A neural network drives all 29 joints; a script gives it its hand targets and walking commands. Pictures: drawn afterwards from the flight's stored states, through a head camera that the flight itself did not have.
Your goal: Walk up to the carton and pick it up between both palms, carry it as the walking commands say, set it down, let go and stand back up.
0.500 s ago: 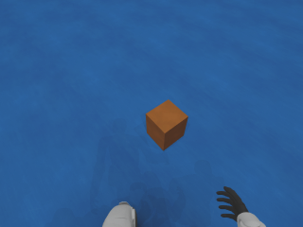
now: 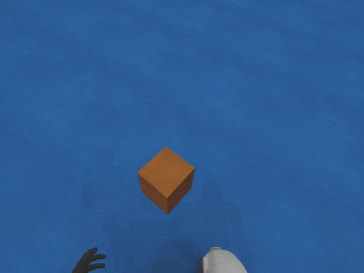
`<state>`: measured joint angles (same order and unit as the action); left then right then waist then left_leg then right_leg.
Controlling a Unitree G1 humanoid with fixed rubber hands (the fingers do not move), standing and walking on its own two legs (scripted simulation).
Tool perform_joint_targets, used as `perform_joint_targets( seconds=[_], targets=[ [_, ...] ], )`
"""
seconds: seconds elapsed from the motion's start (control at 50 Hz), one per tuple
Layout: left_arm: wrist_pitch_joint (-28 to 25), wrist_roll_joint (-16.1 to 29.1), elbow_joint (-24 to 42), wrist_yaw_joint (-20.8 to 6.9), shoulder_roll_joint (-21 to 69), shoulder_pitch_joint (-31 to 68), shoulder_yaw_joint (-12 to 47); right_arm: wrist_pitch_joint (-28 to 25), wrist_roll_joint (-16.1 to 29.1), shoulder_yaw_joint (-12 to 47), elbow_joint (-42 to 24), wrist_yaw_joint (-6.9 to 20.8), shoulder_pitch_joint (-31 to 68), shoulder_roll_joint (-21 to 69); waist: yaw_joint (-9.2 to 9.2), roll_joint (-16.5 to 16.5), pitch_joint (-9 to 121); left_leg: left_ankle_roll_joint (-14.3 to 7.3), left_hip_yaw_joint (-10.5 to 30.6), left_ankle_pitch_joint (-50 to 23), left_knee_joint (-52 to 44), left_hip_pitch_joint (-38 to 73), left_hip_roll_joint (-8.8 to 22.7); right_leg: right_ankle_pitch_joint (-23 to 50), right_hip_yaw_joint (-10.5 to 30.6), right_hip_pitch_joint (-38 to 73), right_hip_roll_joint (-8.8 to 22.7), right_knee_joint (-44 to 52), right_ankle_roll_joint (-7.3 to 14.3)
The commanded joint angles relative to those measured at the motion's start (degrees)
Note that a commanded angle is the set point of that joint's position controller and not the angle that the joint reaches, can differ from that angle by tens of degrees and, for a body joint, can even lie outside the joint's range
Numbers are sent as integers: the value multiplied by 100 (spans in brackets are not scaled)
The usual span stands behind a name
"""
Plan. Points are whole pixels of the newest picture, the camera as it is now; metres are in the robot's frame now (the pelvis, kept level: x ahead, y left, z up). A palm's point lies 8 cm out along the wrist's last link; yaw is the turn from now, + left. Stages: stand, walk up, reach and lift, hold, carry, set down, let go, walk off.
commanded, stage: walk up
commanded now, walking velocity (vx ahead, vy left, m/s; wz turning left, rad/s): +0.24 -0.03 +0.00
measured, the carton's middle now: (166, 180) +0.62 +0.00 -0.66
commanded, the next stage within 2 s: none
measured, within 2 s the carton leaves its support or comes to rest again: neither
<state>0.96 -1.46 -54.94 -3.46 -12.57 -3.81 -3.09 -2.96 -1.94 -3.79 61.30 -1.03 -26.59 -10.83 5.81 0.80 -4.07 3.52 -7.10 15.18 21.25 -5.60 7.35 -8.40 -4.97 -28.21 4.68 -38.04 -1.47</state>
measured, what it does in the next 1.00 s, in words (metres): walks ahead: right foot, then left foot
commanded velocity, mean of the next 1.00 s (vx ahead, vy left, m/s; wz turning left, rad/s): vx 0.09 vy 0.00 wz -0.02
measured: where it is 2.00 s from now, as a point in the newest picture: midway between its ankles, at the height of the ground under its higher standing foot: outside the picture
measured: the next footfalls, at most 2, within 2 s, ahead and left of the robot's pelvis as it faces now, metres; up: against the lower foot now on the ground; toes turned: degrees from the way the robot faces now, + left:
right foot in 0.06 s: +0.15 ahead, -0.15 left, +0.00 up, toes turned -7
left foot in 0.52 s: +0.21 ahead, +0.11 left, +0.00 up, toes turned +5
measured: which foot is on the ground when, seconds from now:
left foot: down 0.00-0.06, up 0.08-0.50, down 0.52-0.98, up 1.00-1.00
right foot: up 0.00-0.04, down 0.06-0.56, up 0.58-0.96, down 0.98-1.00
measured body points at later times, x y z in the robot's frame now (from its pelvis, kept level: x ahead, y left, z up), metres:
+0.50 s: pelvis +0.11 -0.02 +0.00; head +0.14 -0.02 +0.45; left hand +0.05 +0.22 -0.15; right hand +0.22 -0.25 -0.15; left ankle +0.17 +0.11 -0.73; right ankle +0.11 -0.15 -0.75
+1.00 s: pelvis +0.11 -0.04 -0.01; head +0.12 -0.05 +0.44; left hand +0.17 +0.21 -0.15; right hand +0.12 -0.31 -0.16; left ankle +0.17 +0.11 -0.74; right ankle +0.10 -0.17 -0.75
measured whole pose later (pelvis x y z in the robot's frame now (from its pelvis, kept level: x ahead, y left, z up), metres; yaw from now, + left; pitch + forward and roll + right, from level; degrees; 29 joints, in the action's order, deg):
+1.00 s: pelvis +0.11 -0.04 -0.01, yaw -1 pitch +0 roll +0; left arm 1.0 -0.8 -58.0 1.1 -12.2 -13.0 -3.1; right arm 1.4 -1.1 -3.2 60.8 -1.5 -14.8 -13.3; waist 1.5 -0.6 -1.3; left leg 2.1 -3.5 10.3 27.7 -18.6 4.9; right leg -14.1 -1.6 -12.1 1.9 -26.7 -1.0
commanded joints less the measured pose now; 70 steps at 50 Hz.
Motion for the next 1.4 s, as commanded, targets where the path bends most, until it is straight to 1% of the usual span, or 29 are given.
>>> perform_joint_targets(
  seconds=[0.0, 0.04, 0.06, 0.08, 0.12, 0.16, 0.24, 0.36, 0.42, 0.48, 0.52, 0.54, 0.58, 0.64, 0.68, 0.72, 0.8, 0.88, 0.92, 0.94, 0.98, 1.0, 1.06, 1.14, 1.22, 1.26, 1.3, 1.34, 1.38],
  targets=[
    [-191, 46, 195, 83, -96, -371, -23, 16, 60, -165, -215, 42, 284, -844, -478, -1500, 152, -689, 313, -820, -332, -616, 701, -54, -155, 1455, -146, 941, 5],
    [-377, -46, -167, 207, -611, -1381, -218, 51, 35, -34, -154, 91, -26, -448, -762, 8, 620, -535, 48, 389, 1243, -1451, 107, -114, 38, 3064, 117, 1342, 49],
    [-449, -116, -173, 289, -1184, -2005, -334, 45, 2, 50, -369, 84, 59, -167, -950, 1551, 1015, -317, -35, 2213, 2899, -2280, -156, 348, 1795, 3558, 1757, 1739, 317],
    [-391, 27, -231, 337, -1596, -2210, -453, 103, 25, -21, -372, -10, -150, -221, -1063, 1988, 1264, -265, 402, 2222, 3886, -2762, -358, -213, 3020, 3355, 2418, 2445, 991],
    [-401, 21, -151, 378, -929, -1515, -307, 144, -55, -120, -279, -3, 280, -406, -814, 917, 455, -234, 701, 1194, 4512, -2879, 13, -574, 2568, 2520, 2009, 2575, 905],
    [-450, 24, -109, 422, -600, -1221, -197, 239, -66, -152, -37, 62, 154, -330, -546, 255, 287, -165, 796, 585, 4395, -2414, 137, 689, 1954, 1932, 1738, 2437, 688],
    [-561, 9, -306, 394, -426, -1475, -112, 432, -20, -93, -131, 108, 415, -238, -494, 936, 303, -51, 615, 108, 3969, -2258, -93, 1418, 1147, 1877, 1289, 2409, 635],
    [-533, -32, -354, 414, -394, -1741, 14, 487, 40, 30, -624, 151, 1437, -149, -656, 1211, -45, -6, 330, -119, 2206, -1954, -236, 171, 648, 1560, 1011, 2751, 824],
    [-425, 59, -492, 477, -636, -1889, -47, 392, 174, 26, -595, -20, 1347, -248, -607, 1206, 282, -71, 161, -230, 1580, -1252, -668, 3939, 402, 1964, 940, 1875, 932],
    [-274, 132, -478, 503, -518, -1730, -40, 300, 163, 46, -366, -63, 917, -302, -414, 685, 546, -211, 272, -1536, -56, -29, -533, 1520, 497, 1638, 760, 1578, 527],
    [-155, 130, -456, 541, 142, -2158, 88, 218, 110, -28, -467, -68, 990, -913, -655, -824, 696, -407, 1482, -3217, -109, 520, 1059, -1356, 154, 1095, 210, 890, 104],
    [-20, 228, -567, 609, 178, -2280, 94, 272, 245, -7, -519, -44, 1336, -929, -625, -1398, 711, -939, 1727, -2517, -532, -369, 1189, -1542, 179, 1598, -131, 849, -57],
    [78, 97, -647, 578, -109, -2100, 49, 303, 155, 123, -477, -50, 1767, -596, -710, -1327, 171, -842, 1564, -609, -921, -825, 704, -1094, 195, 1622, -162, 893, -58],
    [22, 35, -779, 546, -240, -2085, 28, 272, 154, 46, -319, -80, 1724, -661, -685, -998, 219, -692, 1480, -570, -845, -598, 532, -539, 250, 1689, -105, 1334, -7],
    [59, -6, -742, 541, -442, -1969, -66, 283, 120, -89, -383, -127, 1504, -971, -523, -839, 269, -909, 1972, -528, -874, -233, 1023, -971, 147, 1136, -258, 804, -8],
    [239, -147, -460, 467, -443, -1480, -218, 340, 79, -266, -291, -315, 646, -1348, -168, -694, 409, -1571, 2854, -1712, -778, 45, 2144, -2336, 569, 38, -208, -1639, -58],
    [209, 11, -294, 409, -55, -1419, -143, 335, -65, -73, -576, -214, 1566, -787, -603, -1082, 446, -1155, 1330, -725, -667, -935, 881, -1672, 530, 596, -203, -1458, -109],
    [245, 57, -239, 441, -147, -1392, -138, 354, -50, -117, -474, -114, 1239, -1056, -456, -1285, 410, -1198, 1544, -652, -742, -966, 949, -1619, 121, 1047, -441, -180, -125],
    [88, 137, -405, 455, 18, -1843, -23, 383, 90, -20, -279, -53, 1314, -837, -759, -1274, 578, -917, 1115, -224, -391, -1270, 456, -599, 60, 2107, -515, 1379, 15],
    [-16, 98, -394, 471, -205, -1926, -29, 412, 142, -11, -151, -31, 1126, -749, -777, -818, 367, -695, 861, 43, -122, -1513, 205, -370, 283, 2377, -271, 2159, 75],
    [-138, 66, -134, 481, -1036, -1423, -113, 415, 134, 146, -208, -6, 842, -207, -567, 1159, 305, -241, 394, 927, 632, -1645, -451, -1156, 2299, 1539, 1545, 3185, 462],
    [-115, 55, -123, 476, -873, -1064, -63, 515, 89, 102, -265, -24, 1015, -405, -599, 1229, 16, -303, 712, 1085, 1210, -1079, -338, -1822, 2175, 818, 1415, 3211, 698],
    [-193, 111, -42, 497, -433, -700, 95, 507, 145, 132, -73, 20, 842, -410, -359, 1009, -233, -288, 700, 408, 1479, -1227, -405, -716, 1372, 1313, 707, 2909, 578],
    [-268, 96, -260, 557, -423, -1084, 43, 404, 148, 176, 21, -81, 800, -263, -439, 727, 193, -246, 622, 260, 685, -889, -476, 1619, 1118, 2119, 735, 2157, 711],
    [-228, 166, -369, 546, -142, -1307, 70, 267, 144, 137, 96, -130, 673, -530, -627, 108, 373, -347, 1058, -1889, -123, 123, 68, 928, 873, 1793, 263, 2012, 332],
    [-210, 150, -461, 552, -194, -1235, 57, 261, 170, 187, 211, -80, 772, -292, -569, -228, 227, -326, 914, -1295, -211, -371, -135, 606, 751, 2091, 130, 2128, 322],
    [-151, -9, -252, 655, -927, -1124, -297, 329, 253, -76, -425, -47, 1191, -729, -762, -193, -6, -289, 1150, -1672, 677, -1542, -13, 391, 223, 2563, 374, 1377, 192],
    [-79, -58, -315, 712, -838, -1710, -321, 415, 226, -191, -684, -14, 1376, -699, -962, 160, 160, -260, 882, -1068, 1759, -2193, -214, 233, 768, 2554, 1067, 1557, 635],
    [-33, -106, -132, 870, -827, -1387, -291, 538, 123, -119, -847, 0, 1347, -292, -881, 825, 182, -177, 513, 1595, 3865, -2343, -377, 1113, 1367, 1819, 2126, 1942, 1392]
  ],
)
